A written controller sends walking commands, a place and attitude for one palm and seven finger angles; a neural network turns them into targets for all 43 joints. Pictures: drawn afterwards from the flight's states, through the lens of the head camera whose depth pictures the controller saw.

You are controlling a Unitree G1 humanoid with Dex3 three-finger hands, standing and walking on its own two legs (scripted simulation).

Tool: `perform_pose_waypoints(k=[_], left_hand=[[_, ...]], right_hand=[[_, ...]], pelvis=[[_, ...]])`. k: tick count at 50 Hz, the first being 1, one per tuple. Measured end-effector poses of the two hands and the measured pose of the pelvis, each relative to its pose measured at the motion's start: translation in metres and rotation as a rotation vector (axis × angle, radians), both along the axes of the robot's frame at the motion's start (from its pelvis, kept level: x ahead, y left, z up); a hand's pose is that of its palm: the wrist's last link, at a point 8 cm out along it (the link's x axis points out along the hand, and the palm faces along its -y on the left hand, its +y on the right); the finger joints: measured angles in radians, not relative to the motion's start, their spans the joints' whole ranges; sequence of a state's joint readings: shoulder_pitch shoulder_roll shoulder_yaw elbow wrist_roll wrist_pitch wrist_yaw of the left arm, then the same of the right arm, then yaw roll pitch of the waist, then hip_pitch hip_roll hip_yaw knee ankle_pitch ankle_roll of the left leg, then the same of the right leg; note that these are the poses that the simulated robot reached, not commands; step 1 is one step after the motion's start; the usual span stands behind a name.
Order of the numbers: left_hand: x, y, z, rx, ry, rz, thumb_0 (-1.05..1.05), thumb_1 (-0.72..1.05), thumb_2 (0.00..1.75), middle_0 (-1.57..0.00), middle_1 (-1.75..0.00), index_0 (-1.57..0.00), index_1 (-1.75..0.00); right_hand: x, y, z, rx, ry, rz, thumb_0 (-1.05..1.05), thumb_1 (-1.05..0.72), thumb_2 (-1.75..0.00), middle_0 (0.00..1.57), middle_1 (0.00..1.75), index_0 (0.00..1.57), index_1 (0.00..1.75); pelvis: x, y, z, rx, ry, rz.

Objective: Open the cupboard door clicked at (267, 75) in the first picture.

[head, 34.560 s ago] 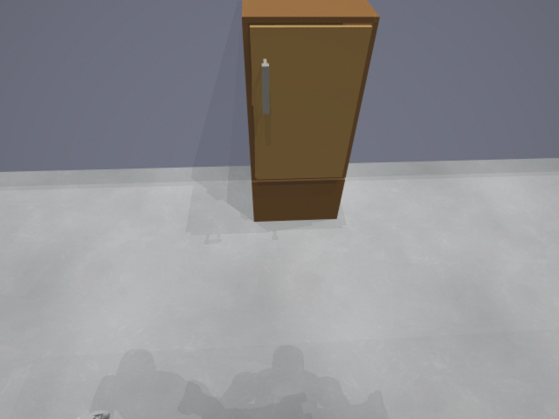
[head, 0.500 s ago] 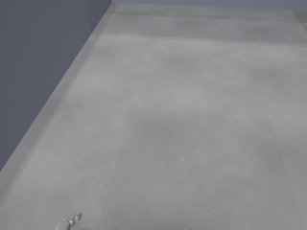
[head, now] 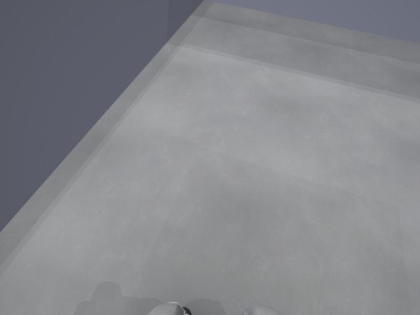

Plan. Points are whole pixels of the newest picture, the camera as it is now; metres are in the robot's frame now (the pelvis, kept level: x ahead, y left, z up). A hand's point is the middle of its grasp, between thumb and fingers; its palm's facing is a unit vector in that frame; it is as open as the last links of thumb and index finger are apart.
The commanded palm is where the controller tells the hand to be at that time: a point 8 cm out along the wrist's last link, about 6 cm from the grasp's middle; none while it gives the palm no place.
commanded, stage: turn to face it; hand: left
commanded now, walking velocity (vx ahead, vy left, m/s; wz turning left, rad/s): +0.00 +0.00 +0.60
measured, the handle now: out of the picture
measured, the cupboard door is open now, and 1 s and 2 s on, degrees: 51 51 51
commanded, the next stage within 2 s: none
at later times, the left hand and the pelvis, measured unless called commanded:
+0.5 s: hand out of the picture +0.06 +0.13 -0.15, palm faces +0.35 -0.90 -0.26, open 7.4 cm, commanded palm none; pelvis +0.07 -0.08 +0.01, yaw +21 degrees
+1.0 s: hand out of the picture +0.06 +0.11 -0.14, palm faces +0.61 -0.73 -0.32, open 7.4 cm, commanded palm none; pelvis +0.12 -0.11 +0.00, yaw +39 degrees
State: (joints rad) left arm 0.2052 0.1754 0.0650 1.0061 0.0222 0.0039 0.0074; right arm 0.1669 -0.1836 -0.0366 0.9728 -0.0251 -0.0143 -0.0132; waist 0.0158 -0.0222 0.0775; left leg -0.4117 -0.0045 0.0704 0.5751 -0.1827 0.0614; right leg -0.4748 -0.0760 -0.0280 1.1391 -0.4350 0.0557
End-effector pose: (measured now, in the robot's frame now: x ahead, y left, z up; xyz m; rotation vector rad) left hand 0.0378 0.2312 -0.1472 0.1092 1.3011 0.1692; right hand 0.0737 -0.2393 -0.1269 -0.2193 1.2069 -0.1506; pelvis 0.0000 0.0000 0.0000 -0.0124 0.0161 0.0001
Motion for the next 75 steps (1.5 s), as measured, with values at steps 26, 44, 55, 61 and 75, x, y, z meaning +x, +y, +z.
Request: perform_pose_waypoints(k=[26, 44, 55, 61, 75], left_hand=[[-0.012, -0.064, 0.032, 0.093, -0.029, 0.316, 0.01, 0.90, 0.90, -0.21, -0.30, -0.21, -0.30], [-0.017, -0.054, 0.035, 0.180, -0.071, 0.530, 0.01, 0.91, 0.90, -0.20, -0.30, -0.20, -0.30], [-0.015, -0.120, 0.046, 0.146, -0.061, 0.658, 0.01, 0.90, 0.90, -0.21, -0.30, -0.21, -0.30], [-0.043, -0.140, 0.032, 0.106, -0.040, 0.781, 0.00, 0.91, 0.90, -0.21, -0.30, -0.21, -0.30], [-0.089, -0.134, 0.024, 0.115, 0.008, 0.954, 0.01, 0.91, 0.90, -0.20, -0.30, -0.20, -0.30]], right_hand=[[0.174, -0.054, 0.006, 0.009, 0.025, 0.341, 0.01, -0.92, -0.90, 0.19, 0.30, 0.19, 0.30], [0.250, -0.006, -0.012, 0.051, -0.019, 0.596, 0.00, -0.91, -0.90, 0.20, 0.30, 0.20, 0.30], [0.293, -0.006, -0.005, 0.063, 0.039, 0.691, 0.01, -0.91, -0.90, 0.19, 0.30, 0.19, 0.30], [0.310, 0.028, 0.002, 0.041, 0.037, 0.814, 0.01, -0.91, -0.90, 0.19, 0.30, 0.19, 0.30], [0.320, 0.069, 0.008, 0.000, -0.014, 0.988, 0.00, -0.91, -0.90, 0.20, 0.30, 0.20, 0.30]], pelvis=[[0.068, -0.077, 0.011, 0.069, 0.015, 0.377], [0.102, -0.094, -0.003, 0.032, 0.014, 0.589], [0.129, -0.114, 0.013, 0.076, 0.022, 0.751], [0.132, -0.113, 0.011, 0.060, 0.024, 0.840], [0.135, -0.105, 0.006, 0.016, 0.018, 0.983]])
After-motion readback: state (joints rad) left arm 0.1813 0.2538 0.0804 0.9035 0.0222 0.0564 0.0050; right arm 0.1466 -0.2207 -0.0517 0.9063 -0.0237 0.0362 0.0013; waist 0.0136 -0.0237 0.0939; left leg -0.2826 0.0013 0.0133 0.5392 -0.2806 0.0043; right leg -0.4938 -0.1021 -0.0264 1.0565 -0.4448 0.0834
